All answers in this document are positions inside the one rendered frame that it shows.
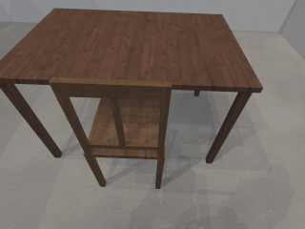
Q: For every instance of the table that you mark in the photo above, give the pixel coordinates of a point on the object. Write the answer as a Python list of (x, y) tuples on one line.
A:
[(195, 51)]

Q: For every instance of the chair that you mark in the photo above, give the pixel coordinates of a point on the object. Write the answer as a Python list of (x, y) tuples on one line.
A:
[(130, 121)]

